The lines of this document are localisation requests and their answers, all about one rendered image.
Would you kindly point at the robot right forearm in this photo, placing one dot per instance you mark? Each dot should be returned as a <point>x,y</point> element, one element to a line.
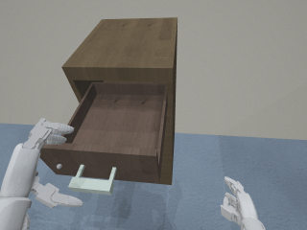
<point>251,224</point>

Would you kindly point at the robot left forearm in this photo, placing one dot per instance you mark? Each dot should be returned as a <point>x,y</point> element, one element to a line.
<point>13,213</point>

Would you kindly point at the left robot hand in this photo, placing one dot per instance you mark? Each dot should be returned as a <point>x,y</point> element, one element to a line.
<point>20,179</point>

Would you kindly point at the right robot hand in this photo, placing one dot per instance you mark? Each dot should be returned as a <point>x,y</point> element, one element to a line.
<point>242,205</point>

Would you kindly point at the cabinet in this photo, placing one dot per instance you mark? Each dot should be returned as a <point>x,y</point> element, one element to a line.
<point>131,50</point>

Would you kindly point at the drawer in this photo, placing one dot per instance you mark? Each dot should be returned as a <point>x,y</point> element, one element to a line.
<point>116,125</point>

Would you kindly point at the handle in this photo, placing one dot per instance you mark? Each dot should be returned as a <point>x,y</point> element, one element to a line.
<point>92,186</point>

